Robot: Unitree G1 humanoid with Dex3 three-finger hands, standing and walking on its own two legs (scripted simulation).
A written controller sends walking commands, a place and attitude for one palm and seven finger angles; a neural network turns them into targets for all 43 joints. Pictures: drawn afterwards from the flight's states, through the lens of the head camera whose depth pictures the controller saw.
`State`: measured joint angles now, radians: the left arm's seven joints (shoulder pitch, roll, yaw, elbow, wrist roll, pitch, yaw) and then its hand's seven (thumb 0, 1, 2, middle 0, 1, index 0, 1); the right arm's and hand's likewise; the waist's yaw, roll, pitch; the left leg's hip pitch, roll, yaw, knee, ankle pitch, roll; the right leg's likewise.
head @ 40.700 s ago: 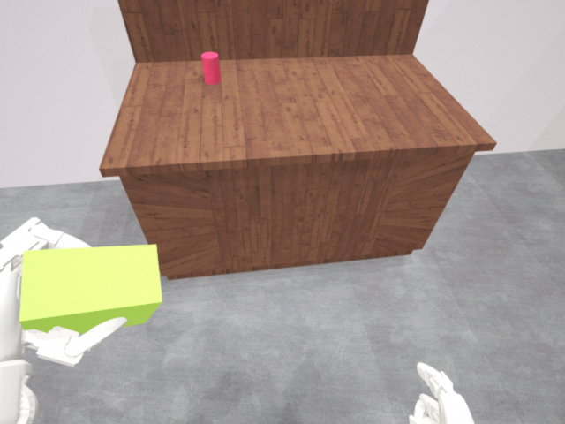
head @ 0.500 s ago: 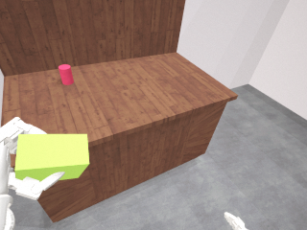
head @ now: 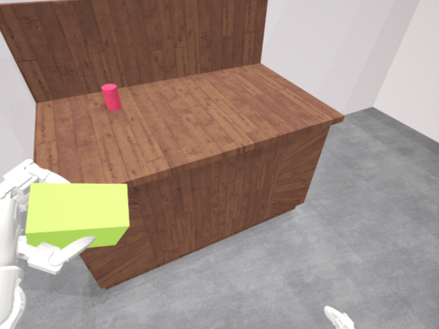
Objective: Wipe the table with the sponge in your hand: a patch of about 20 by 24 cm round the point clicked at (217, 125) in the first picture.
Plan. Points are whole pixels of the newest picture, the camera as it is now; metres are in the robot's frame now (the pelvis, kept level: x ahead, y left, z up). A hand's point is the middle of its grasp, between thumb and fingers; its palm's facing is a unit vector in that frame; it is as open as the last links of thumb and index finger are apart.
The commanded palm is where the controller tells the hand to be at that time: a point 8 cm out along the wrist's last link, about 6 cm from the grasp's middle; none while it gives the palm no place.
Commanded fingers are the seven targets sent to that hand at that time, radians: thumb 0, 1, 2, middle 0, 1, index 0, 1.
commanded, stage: stop stepping back and stand still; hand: left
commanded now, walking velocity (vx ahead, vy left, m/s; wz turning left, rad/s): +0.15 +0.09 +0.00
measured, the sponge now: (93, 217) +0.23 +0.20 +0.16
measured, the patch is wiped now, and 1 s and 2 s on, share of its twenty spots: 1.00 1.00 1.00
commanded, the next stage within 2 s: stand and wait in 0.22 s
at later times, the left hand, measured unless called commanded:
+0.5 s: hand (55, 228) +0.20 +0.23 +0.19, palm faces +0.41 -0.86 -0.30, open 10.1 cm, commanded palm +0.15 +0.28 +0.20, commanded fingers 0.00 0.10 1.30 -1.20 -1.60 -1.20 -1.60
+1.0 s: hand (44, 207) +0.23 +0.26 +0.18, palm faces +0.40 -0.86 -0.32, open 10.1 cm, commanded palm +0.18 +0.30 +0.20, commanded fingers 0.00 0.10 1.30 -1.20 -1.60 -1.20 -1.60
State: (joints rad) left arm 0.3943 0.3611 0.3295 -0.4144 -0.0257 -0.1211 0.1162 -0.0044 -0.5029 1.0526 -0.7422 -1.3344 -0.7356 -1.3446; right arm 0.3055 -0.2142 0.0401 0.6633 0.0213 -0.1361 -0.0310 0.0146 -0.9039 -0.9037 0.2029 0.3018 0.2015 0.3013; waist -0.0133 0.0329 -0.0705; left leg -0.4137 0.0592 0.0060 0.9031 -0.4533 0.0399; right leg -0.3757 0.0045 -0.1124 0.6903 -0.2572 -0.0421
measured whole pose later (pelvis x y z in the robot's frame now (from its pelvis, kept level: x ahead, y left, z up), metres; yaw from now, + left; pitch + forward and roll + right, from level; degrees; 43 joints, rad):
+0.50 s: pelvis -0.01 -0.01 +0.02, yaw +1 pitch -1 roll -1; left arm 0.47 0.32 0.30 -0.50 -0.04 -0.13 0.13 0.00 -0.50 1.05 -0.74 -1.33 -0.74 -1.34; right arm 0.25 -0.21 0.02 0.66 0.01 -0.10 -0.04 0.02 -0.91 -0.90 0.20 0.30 0.20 0.30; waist -0.01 -0.02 -0.06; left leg -0.33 0.03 0.02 0.73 -0.39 0.05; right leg -0.33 0.01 -0.10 0.58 -0.23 -0.05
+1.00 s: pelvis +0.02 +0.02 +0.03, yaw +0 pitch +0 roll -1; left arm 0.47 0.34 0.31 -0.46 -0.05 -0.12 0.15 0.00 -0.50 1.05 -0.74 -1.34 -0.74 -1.34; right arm 0.18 -0.21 0.02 0.59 0.01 -0.10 -0.06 0.02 -0.91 -0.90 0.20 0.30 0.20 0.30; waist 0.00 -0.02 -0.04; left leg -0.21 0.01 0.04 0.50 -0.29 0.02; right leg -0.25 0.00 -0.04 0.45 -0.19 0.00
